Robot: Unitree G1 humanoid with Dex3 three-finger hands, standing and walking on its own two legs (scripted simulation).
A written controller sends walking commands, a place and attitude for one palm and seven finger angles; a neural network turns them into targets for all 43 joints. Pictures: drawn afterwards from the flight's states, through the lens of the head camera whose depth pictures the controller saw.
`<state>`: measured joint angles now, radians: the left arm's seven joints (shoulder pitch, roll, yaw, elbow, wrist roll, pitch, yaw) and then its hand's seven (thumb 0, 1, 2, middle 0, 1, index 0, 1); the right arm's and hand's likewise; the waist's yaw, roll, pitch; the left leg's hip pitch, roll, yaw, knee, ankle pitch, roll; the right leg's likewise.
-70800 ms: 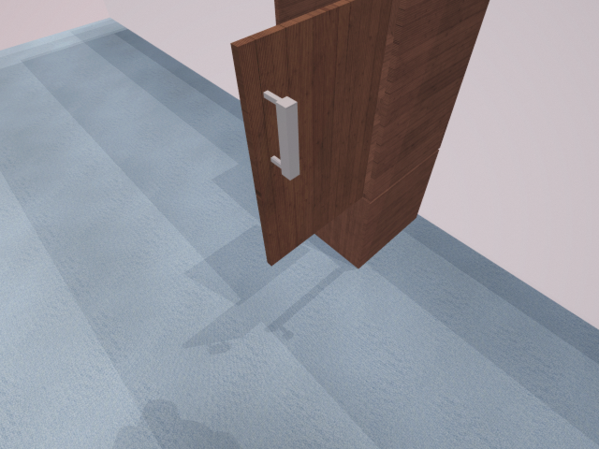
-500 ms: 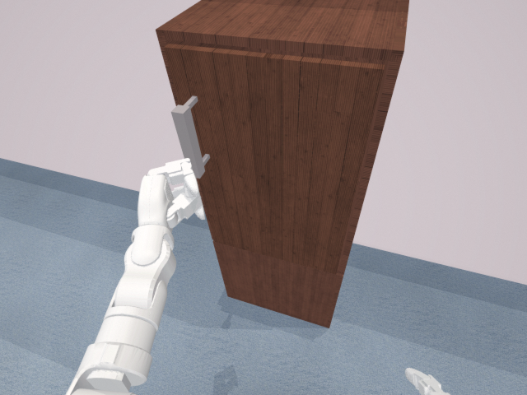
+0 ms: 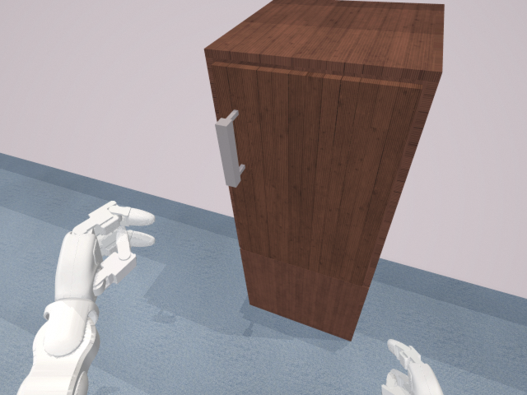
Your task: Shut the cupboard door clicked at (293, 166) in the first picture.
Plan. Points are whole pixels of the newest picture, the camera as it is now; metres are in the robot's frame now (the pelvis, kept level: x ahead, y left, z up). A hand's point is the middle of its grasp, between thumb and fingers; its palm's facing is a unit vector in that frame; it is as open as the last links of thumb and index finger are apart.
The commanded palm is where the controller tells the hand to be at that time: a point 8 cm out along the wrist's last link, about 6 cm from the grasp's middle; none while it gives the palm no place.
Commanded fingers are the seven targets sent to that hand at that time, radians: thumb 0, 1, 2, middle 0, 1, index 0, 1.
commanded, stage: draw the hand back to the body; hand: left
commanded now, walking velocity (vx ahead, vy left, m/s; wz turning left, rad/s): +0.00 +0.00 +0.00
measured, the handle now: (233, 149) +0.59 +0.13 +0.07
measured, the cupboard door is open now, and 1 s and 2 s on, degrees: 0 0 0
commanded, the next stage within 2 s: step back with the hand held close in 0.64 s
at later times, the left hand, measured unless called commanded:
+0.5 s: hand (38, 294) +0.19 +0.29 +0.15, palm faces +0.48 -0.79 -0.37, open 7.3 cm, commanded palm +0.13 +0.32 +0.17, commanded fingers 0.00 0.90 0.90 -0.20 -0.30 -0.20 -0.30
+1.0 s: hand (55, 290) +0.19 +0.27 +0.15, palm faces +0.41 -0.79 -0.45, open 7.5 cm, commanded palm +0.14 +0.31 +0.17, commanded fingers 0.00 0.90 0.90 -0.20 -0.30 -0.20 -0.30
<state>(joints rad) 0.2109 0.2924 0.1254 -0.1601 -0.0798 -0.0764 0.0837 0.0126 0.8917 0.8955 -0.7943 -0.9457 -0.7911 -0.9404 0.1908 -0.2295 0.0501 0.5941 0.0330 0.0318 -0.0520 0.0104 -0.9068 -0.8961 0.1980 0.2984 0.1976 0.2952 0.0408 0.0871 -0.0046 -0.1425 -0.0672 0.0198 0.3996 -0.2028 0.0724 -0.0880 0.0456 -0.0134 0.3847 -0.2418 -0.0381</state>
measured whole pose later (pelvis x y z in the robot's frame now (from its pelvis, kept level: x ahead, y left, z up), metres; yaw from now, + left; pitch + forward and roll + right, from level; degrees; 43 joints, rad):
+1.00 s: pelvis -0.01 +0.01 +0.00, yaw +0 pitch +1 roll -1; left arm 0.52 0.36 0.36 -0.38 -0.07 -0.15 0.12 0.01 0.89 0.90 -0.21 -0.30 -0.20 -0.30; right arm 0.21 -0.27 -0.01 0.60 0.02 -0.01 -0.06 0.01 -0.91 -0.90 0.20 0.30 0.20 0.30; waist 0.02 0.09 -0.02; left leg -0.26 -0.06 0.03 0.48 -0.22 0.09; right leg -0.19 0.05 -0.01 0.43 -0.24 -0.02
